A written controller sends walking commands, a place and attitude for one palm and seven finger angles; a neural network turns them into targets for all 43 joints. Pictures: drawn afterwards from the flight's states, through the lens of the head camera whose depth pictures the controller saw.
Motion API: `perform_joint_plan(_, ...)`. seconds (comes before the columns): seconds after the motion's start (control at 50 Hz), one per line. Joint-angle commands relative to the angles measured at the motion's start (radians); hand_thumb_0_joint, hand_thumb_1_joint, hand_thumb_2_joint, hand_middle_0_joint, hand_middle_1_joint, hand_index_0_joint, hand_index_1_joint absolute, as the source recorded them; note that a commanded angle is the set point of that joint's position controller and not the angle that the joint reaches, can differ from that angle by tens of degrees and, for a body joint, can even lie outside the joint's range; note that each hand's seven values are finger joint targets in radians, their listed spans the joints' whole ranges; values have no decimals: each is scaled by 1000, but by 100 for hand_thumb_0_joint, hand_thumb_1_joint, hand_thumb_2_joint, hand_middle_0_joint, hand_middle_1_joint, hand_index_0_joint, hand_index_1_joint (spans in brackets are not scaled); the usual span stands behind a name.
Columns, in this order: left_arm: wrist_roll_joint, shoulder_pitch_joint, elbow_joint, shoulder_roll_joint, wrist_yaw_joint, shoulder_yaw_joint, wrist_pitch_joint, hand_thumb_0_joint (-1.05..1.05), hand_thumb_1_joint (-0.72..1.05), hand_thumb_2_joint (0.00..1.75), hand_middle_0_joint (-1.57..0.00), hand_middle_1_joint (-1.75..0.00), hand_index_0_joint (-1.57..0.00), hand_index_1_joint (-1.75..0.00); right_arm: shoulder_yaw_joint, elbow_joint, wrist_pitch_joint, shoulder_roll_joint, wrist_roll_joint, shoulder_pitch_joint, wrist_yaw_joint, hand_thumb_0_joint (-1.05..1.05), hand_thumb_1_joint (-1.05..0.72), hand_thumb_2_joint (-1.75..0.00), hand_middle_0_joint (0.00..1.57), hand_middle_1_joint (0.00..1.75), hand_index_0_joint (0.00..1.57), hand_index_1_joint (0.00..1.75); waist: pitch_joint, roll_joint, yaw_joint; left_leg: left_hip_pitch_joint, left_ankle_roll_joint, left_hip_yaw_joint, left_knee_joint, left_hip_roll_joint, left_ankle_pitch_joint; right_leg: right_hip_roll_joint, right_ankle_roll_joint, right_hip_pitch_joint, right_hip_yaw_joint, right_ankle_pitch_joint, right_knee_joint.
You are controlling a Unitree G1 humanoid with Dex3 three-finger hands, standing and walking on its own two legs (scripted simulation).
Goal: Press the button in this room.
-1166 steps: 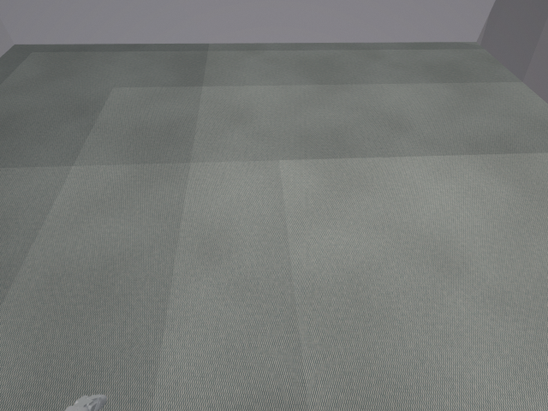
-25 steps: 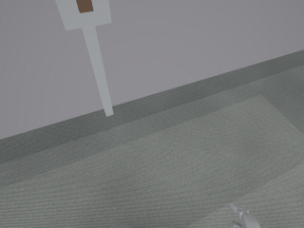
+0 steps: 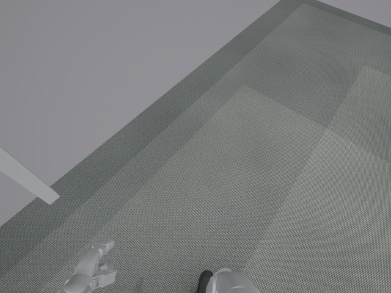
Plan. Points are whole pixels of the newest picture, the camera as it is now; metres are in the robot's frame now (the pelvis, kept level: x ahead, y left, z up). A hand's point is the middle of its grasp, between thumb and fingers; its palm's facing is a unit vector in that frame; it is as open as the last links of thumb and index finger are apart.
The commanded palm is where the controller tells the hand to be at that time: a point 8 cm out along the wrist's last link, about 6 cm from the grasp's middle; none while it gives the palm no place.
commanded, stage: walk to a spot facing it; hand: left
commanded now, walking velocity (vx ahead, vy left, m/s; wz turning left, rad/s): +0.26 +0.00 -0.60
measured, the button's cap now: out of the picture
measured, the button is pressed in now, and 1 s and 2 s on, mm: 0 0 0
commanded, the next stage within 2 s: none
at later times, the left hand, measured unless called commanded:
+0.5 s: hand (91, 236) +0.25 +0.25 -0.16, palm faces -0.17 -0.95 -0.25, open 7.4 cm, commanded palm none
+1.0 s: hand (164, 161) +0.45 +0.08 -0.14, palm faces -0.60 -0.74 -0.30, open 7.4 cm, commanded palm none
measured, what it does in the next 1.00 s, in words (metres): walks ahead, turning right: left foot, then right foot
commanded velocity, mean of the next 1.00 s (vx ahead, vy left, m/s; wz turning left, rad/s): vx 0.04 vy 0.00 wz -0.60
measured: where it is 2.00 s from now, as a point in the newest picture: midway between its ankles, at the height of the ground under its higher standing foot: (181, 266)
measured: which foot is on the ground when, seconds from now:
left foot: down 0.00-0.00, up 0.02-0.44, down 0.46-0.92, up 0.94-1.00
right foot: down 0.00-0.46, up 0.48-0.90, down 0.92-1.00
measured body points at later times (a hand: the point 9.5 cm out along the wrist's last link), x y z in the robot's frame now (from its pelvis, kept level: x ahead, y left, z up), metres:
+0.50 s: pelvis +0.17 +0.04 +0.01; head +0.22 +0.05 +0.45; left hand +0.26 +0.30 -0.14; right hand +0.28 -0.23 -0.10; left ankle +0.24 +0.15 -0.72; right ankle +0.08 -0.06 -0.70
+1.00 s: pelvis +0.21 +0.00 +0.01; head +0.25 -0.06 +0.45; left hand +0.48 +0.12 -0.11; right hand +0.05 -0.22 -0.15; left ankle +0.24 +0.15 -0.66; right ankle +0.17 -0.08 -0.72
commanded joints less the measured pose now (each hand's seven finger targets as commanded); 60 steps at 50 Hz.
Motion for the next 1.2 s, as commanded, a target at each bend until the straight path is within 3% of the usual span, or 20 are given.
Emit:
perform_joint_plan(0.0, -41, 442, 63, 299, 47, 69, -32, 0, 90, 90, -20, -30, -20, -30, -28, -184, -29, -144, 33, -133, -11, 0, -90, -90, 20, 30, 20, 30, -462, -73, 219, -681, -21, -274, 928, -31, -124, -462, -274, 882, 633, 889, -107)
perform_joint_plan(0.02, -43, 391, 37, 284, 50, 67, -31, 0, 90, 90, -20, -30, -20, -30, -30, -202, -25, -148, 27, -160, -8, 0, -90, -90, 20, 30, 20, 30, -439, -91, 198, -721, -23, -356, 955, -5, -24, -416, -251, 826, 620, 754, -124)
perform_joint_plan(0.06, -45, 247, 4, 199, 62, 46, -28, 0, 90, 90, -20, -30, -20, -30, -35, -197, -7, -164, 10, -237, -2, 0, -90, -90, 20, 30, 20, 30, -231, 80, 128, -691, -22, -365, 843, 65, 113, -327, -189, 509, 474, 494, -196)
perform_joint_plan(0.14, -19, 137, -19, 163, 54, 34, -43, 0, 90, 90, -20, -30, -20, -30, -25, -177, 38, -121, -3, -164, 1, 0, -90, -90, 20, 30, 20, 30, -147, -23, 24, -538, -49, -318, 638, 53, 157, -213, -129, 148, 353, 297, -290)
perform_joint_plan(0.2, -16, 146, -12, 166, 43, 40, -47, 0, 90, 90, -20, -30, -20, -30, -29, -210, 33, -123, -4, -231, 12, 0, -90, -90, 20, 30, 20, 30, -129, -97, 34, -547, -55, -311, 520, 30, 227, -163, -120, 116, 365, 170, -304)
perform_joint_plan(0.32, -18, 226, -10, 178, 45, 57, -28, 0, 90, 90, -20, -30, -20, -30, -26, -285, 20, -128, 5, -425, 9, 0, -90, -90, 20, 30, 20, 30, -151, -121, 97, -515, -49, -304, 240, -50, 201, -164, -110, 252, 457, 430, -194)
perform_joint_plan(0.4, -22, 206, -27, 178, 55, 61, -5, 0, 90, 90, -20, -30, -20, -30, -34, -282, 10, -161, 8, -374, -5, 0, -90, -90, 20, 30, 20, 30, -210, -110, 61, -281, -30, -300, -63, -74, 292, -131, -52, 256, 485, 437, -60)
perform_joint_plan(0.42, -30, 200, -37, 146, 57, 55, -3, 0, 90, 90, -20, -30, -20, -30, -43, -263, 1, -214, 2, -288, -11, 0, -90, -90, 20, 30, 20, 30, -264, -10, 22, -78, 0, -371, -179, 26, 458, -65, -3, 141, 431, 277, 53)
perform_joint_plan(0.44, -39, 258, -48, 85, 48, 45, 1, 0, 90, 90, -20, -30, -20, -30, -63, -256, 0, -313, -9, -225, -8, 0, -90, -90, 20, 30, 20, 30, -342, 272, 18, 152, 109, -626, -152, 317, 772, 64, 63, -85, 290, -290, 289)
perform_joint_plan(0.46, -27, 295, -38, 92, 50, 39, -2, 0, 90, 90, -20, -30, -20, -30, -61, -268, 17, -330, 1, -223, -4, 0, -90, -90, 20, 30, 20, 30, -347, 308, 28, 93, 173, -647, -160, 424, 837, 25, 89, -103, 243, -514, 483)
perform_joint_plan(0.52, -17, 221, -34, 110, 34, 59, 16, 0, 90, 90, -20, -30, -20, -30, -36, -290, 20, -227, -7, -335, -9, 0, -90, -90, 20, 30, 20, 30, -155, 227, 57, -143, 162, -475, -213, 288, 721, -43, 121, -123, 224, -350, 649)
perform_joint_plan(0.56, -17, 231, -29, 94, 22, 57, 29, 0, 90, 90, -20, -30, -20, -30, -34, -287, 15, -203, -5, -351, -10, 0, -90, -90, 20, 30, 20, 30, -149, 191, 70, -159, 142, -351, -213, 236, 736, -62, 130, -107, 189, -270, 647)
perform_joint_plan(0.8, -13, 94, -75, 37, 12, 38, 35, 0, 90, 90, -20, -30, -20, -30, -83, -205, 22, -242, -10, -256, 3, 0, -90, -90, 20, 30, 20, 30, -167, 248, 23, -72, 138, -147, -130, 261, 812, -49, 110, 10, 62, -234, 178)
perform_joint_plan(0.86, -12, 198, -45, 79, 23, 43, 16, 0, 90, 90, -20, -30, -20, -30, -89, -201, 26, -252, -2, -268, 9, 0, -90, -90, 20, 30, 20, 30, -211, 187, 91, -128, 65, -91, 67, 248, 831, -19, 66, 236, 43, -34, -97)
perform_joint_plan(0.88, -6, 292, -21, 161, 33, 58, 2, 0, 90, 90, -20, -30, -20, -30, -80, -216, 30, -225, 6, -248, 15, 0, -90, -90, 20, 30, 20, 30, -266, 4, 141, -331, 10, -66, 270, 203, 650, -122, 20, 490, 177, 234, -172)
perform_joint_plan(0.9, -6, 367, -1, 284, 49, 82, -6, 0, 90, 90, -20, -30, -20, -30, -51, -268, 33, -142, 9, -286, 18, 0, -90, -90, 20, 30, 20, 30, -291, -300, 176, -649, -49, -86, 545, 24, -99, -401, -114, 643, 563, 763, -168)
perform_joint_plan(0.92, -31, 393, 11, 300, 61, 84, 4, 0, 90, 90, -20, -30, -20, -30, -45, -283, 48, -160, 13, -334, -4, 0, -90, -90, 20, 30, 20, 30, -301, -226, 186, -661, -42, -273, 644, 10, -193, -436, -175, 584, 541, 932, -158)
perform_joint_plan(0.96, -34, 267, -22, 236, 73, 77, 15, 0, 90, 90, -20, -30, -20, -30, -46, -266, 53, -179, 10, -353, -12, 0, -90, -90, 20, 30, 20, 30, -257, -178, 142, -701, -40, -355, 697, 35, -51, -344, -153, 541, 490, 707, -157)
perform_joint_plan(1.02, -27, 153, -54, 178, 67, 48, 8, 0, 90, 90, -20, -30, -20, -30, -43, -227, 67, -176, -1, -314, -4, 0, -90, -90, 20, 30, 20, 30, -195, -94, 78, -602, -58, -330, 612, 25, 98, -247, -99, 371, 372, 578, -195)
perform_joint_plan(1.18, -18, 167, -51, 198, 58, 53, 9, 0, 90, 90, -20, -30, -20, -30, -39, -256, 67, -173, 5, -359, -3, 0, -90, -90, 20, 30, 20, 30, -171, -105, 80, -560, -60, -329, 419, -32, 116, -201, -122, 327, 465, 430, -221)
